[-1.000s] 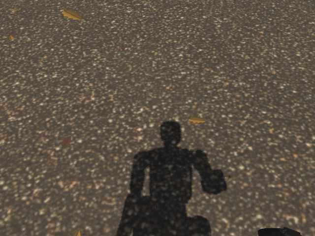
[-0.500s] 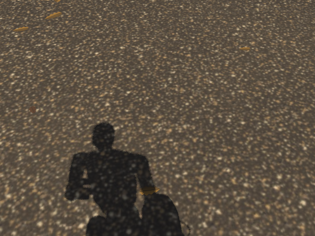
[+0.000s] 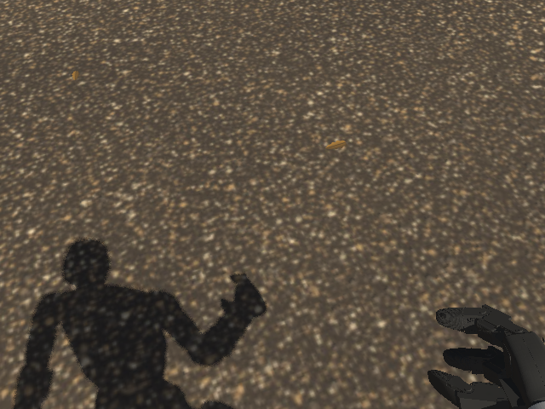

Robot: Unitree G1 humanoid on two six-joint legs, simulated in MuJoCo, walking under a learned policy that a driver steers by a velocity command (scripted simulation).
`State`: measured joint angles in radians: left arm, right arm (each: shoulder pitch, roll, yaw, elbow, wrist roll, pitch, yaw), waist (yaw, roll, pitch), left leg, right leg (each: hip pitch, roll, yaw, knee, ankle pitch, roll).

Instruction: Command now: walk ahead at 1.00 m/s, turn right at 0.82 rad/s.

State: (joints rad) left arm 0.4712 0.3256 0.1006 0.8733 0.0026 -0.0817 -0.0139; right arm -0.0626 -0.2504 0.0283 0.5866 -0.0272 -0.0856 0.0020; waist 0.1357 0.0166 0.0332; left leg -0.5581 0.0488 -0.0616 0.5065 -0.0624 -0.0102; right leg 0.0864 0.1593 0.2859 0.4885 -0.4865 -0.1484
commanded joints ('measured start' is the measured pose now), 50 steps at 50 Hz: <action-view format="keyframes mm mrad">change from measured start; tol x32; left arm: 1 -210 0 -13 -140 35 -35 3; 50 -236 60 -79 -287 74 29 16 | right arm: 1 686 -295 -122 117 -29 -7 -51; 36 55 -62 -59 -19 -5 77 103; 41 617 -223 -132 146 2 68 55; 50 390 -221 -127 106 19 28 2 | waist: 1 -380 167 -383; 2 -179 498 -477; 5 -180 4 -121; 22 -16 -281 -359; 35 -161 -60 103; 44 -290 75 -380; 50 -85 -89 21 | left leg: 1 935 241 -220 63 -389 17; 2 989 420 -904 -235 -550 158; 16 186 109 -205 -409 100 192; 19 249 25 -126 60 389 138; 21 -126 -92 -41 688 -421 109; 23 -277 -16 -19 859 -268 120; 39 194 -127 268 248 -4 206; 42 800 -80 -9 120 -176 284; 43 1053 186 -599 -23 -152 494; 50 240 17 -377 -306 -109 378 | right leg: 1 -534 -53 -27 783 117 -4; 11 -844 -240 -225 523 197 113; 19 -31 -133 -312 64 343 109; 22 222 -637 558 -245 -361 -8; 36 -182 -353 -553 -358 946 114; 40 -88 -419 -535 198 1573 111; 41 -231 -399 -520 517 1385 108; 43 -904 -104 -355 1255 -32 189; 50 -710 -301 -225 704 76 219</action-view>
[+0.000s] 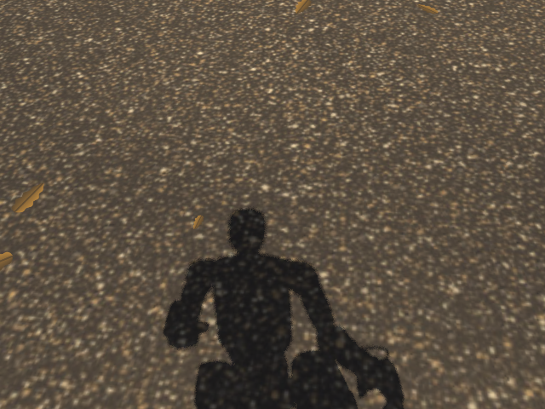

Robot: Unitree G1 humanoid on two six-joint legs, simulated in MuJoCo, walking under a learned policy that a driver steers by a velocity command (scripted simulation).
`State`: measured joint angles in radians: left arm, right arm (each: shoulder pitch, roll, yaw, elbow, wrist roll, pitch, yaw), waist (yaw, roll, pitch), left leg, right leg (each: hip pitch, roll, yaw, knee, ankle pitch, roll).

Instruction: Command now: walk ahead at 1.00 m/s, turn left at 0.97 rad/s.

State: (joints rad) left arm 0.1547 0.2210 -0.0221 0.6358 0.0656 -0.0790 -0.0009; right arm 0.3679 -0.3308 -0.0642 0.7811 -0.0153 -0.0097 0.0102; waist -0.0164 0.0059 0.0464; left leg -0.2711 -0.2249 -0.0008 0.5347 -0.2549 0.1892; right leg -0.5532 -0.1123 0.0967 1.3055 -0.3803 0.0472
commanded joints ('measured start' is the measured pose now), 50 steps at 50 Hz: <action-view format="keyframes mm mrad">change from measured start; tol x32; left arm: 1 12 152 37 -81 7 30 -2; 50 145 86 57 250 -54 70 17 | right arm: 1 -40 -144 -36 -88 10 -55 -4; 50 -122 18 43 75 7 -5 -40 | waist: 1 54 -64 35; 11 52 67 -127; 14 48 -330 -560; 35 84 214 -56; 50 28 -8 -39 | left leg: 1 -104 264 -407 -358 105 171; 11 225 218 -309 109 896 -90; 14 -248 5 -160 954 -385 -175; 35 -76 499 -347 -285 32 -29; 50 20 295 -152 -195 92 -125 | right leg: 1 -55 -32 -58 -209 36 32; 11 359 145 -103 -857 546 -78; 14 1000 -422 510 -703 1494 -338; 34 116 39 -70 -808 8 -86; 50 365 27 -34 -963 213 -82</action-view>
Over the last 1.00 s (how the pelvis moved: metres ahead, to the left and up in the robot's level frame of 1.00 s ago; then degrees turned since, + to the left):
0.85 0.17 0.01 36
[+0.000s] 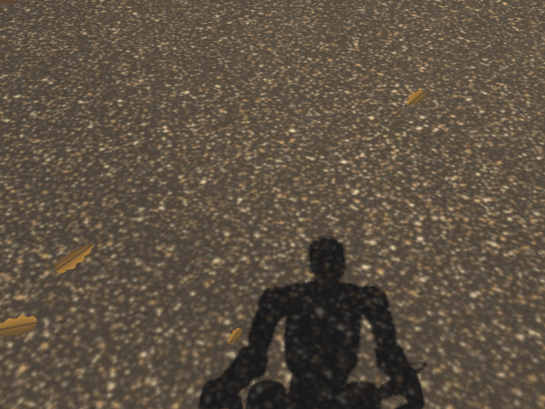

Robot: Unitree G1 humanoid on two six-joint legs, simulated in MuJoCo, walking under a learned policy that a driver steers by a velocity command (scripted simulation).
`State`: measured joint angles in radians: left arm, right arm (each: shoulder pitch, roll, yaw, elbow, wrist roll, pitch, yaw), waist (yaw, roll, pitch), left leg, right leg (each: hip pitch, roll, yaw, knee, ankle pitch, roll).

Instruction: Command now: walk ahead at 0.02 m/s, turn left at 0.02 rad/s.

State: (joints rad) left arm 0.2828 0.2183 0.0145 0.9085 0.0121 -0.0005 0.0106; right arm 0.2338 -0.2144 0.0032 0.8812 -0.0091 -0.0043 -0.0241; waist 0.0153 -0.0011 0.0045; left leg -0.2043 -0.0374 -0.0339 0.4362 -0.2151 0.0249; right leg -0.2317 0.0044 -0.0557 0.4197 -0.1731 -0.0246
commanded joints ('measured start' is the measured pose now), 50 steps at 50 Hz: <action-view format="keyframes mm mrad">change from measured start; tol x16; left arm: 1 16 88 21 -14 -1 -8 7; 28 125 126 57 169 -3 17 8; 50 -375 27 53 -81 9 -14 -85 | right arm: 1 17 -98 -25 -15 1 -10 -6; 25 117 -74 -28 195 -8 5 -17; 29 -61 -19 -24 87 -25 -12 21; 38 412 -84 -60 188 -29 -70 3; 42 133 -121 -76 91 -16 -102 5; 50 297 -48 -59 142 -24 -134 4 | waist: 1 -4 -4 3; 34 -104 -123 53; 39 -124 284 80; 41 -43 56 123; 50 -73 63 173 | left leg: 1 -43 106 -116 -96 60 39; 23 -9 102 -91 -114 84 23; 26 -173 30 -61 -12 -510 66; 28 -302 11 65 190 -248 40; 31 -231 75 45 366 -154 31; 36 277 -15 196 -42 -95 51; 39 322 490 -641 -365 -756 181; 50 241 246 146 -419 36 29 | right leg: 1 45 -92 120 -80 8 -12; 23 65 -100 130 -112 8 -28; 27 52 -181 325 -204 -758 -139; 30 23 -346 482 -372 -549 -197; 34 -172 -200 215 -304 -422 -126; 36 -363 -134 135 -105 -495 -124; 38 -642 25 46 555 -382 -83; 40 -802 -57 168 719 -123 -97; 50 -694 -61 -4 613 166 -56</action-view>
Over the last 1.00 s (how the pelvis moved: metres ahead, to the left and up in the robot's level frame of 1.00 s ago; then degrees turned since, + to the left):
0.36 -0.06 0.02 14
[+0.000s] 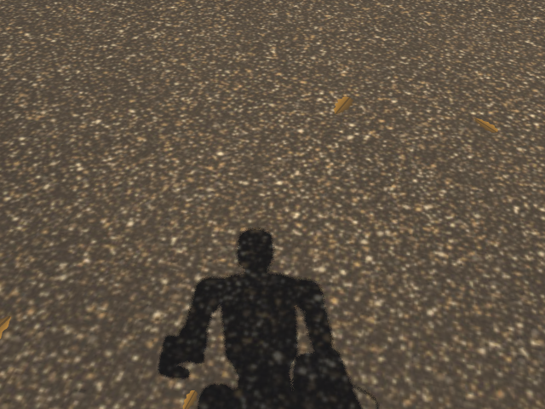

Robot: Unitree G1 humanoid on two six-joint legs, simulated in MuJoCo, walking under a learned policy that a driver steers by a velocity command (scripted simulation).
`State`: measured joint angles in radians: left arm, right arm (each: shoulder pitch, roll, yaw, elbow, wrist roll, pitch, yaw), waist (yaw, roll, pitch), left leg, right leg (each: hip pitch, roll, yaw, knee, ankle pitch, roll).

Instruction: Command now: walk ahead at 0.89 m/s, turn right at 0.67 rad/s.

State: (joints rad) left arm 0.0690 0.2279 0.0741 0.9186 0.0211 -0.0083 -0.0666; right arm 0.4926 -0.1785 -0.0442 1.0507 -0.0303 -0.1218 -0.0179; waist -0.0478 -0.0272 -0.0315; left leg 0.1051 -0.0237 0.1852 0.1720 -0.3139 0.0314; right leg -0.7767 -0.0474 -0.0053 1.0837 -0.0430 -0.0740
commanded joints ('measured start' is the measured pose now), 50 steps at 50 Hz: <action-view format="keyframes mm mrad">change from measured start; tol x32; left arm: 1 -201 16 -12 -112 2 -7 -13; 10 359 162 40 -21 5 -34 31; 50 266 116 -34 -137 -7 74 69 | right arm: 1 46 -81 -10 -25 -2 -17 -6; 29 -499 -163 26 -440 0 99 -1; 50 -259 -227 -8 -319 7 144 11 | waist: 1 -15 85 228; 12 171 -59 -324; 50 62 204 -6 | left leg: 1 -57 231 -40 -164 181 20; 8 48 277 115 417 1526 -21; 10 -183 244 73 955 998 -19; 11 -631 41 17 1337 -216 -59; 12 -833 -34 -199 1578 -236 -70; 33 -508 -8 -226 383 206 6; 36 60 499 -720 313 1281 318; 41 -363 226 -450 130 415 176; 50 -423 198 -443 33 -71 139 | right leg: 1 -142 -13 -85 -109 41 -12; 9 588 187 -215 -445 -76 -180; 12 1250 -253 661 -602 390 -465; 19 517 -38 277 -751 734 -252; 33 725 23 396 -468 761 27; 35 558 100 323 -159 312 68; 36 373 305 169 150 -671 110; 50 603 128 2 -482 -361 32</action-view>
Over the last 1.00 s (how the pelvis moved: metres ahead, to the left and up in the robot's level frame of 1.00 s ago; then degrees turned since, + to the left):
0.16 0.03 0.00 -7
